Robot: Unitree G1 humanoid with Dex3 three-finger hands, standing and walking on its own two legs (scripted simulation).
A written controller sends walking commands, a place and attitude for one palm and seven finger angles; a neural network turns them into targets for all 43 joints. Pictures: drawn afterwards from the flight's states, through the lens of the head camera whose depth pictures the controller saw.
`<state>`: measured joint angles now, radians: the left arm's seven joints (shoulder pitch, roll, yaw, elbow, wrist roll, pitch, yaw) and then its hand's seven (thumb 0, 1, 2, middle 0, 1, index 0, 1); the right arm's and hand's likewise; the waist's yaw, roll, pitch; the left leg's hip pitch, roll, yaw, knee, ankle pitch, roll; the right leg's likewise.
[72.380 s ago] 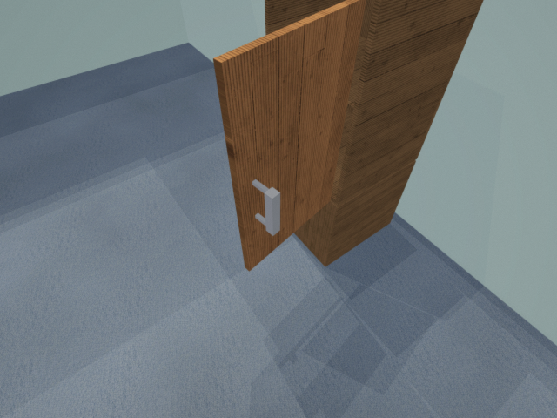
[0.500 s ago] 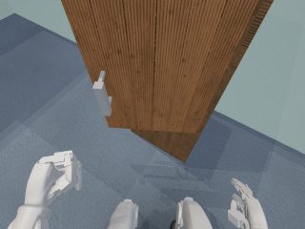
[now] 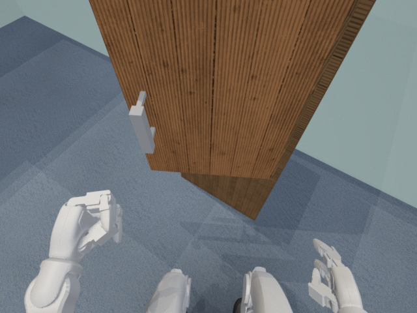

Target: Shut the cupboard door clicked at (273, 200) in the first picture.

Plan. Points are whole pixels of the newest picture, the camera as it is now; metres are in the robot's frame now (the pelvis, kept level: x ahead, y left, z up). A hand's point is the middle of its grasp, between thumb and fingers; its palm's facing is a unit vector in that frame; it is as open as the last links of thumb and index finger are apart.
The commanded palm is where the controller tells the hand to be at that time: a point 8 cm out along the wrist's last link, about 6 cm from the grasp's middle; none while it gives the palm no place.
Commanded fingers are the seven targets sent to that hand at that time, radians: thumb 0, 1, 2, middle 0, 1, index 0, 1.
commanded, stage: bring the fist close to the handle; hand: left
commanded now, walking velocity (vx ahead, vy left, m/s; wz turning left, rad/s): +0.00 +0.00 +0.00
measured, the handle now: (145, 123) +0.47 +0.17 +0.05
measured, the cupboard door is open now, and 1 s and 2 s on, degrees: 29 29 17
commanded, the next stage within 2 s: push the door shut along its arc in 1.18 s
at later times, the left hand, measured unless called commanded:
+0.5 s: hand (143, 187) +0.33 +0.14 +0.05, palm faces -0.05 -1.00 -0.04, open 3.1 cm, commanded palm +0.32 +0.20 +0.05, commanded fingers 0.00 0.90 0.90 -1.30 -1.50 -1.30 -1.50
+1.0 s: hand (148, 163) +0.37 +0.14 +0.05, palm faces -0.03 -1.00 -0.02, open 3.1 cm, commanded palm +0.35 +0.20 +0.05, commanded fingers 0.00 0.90 0.90 -1.30 -1.50 -1.30 -1.50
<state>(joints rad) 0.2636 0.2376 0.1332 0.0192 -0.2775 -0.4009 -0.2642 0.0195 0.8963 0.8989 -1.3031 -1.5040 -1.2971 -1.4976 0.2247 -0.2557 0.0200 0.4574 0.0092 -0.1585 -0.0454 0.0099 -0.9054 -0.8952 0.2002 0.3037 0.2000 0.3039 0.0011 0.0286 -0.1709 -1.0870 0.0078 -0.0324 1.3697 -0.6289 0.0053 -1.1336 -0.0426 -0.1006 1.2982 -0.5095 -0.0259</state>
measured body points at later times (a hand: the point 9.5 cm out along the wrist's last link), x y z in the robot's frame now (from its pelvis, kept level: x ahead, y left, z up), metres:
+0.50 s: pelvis +0.00 +0.00 +0.01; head +0.10 +0.00 +0.45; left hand +0.32 +0.20 +0.05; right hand +0.16 -0.25 -0.08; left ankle +0.01 +0.11 -0.61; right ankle +0.06 -0.11 -0.61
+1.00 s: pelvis +0.01 +0.00 +0.02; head +0.11 -0.01 +0.46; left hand +0.37 +0.20 +0.05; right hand +0.13 -0.26 -0.09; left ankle +0.01 +0.11 -0.61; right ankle +0.06 -0.11 -0.61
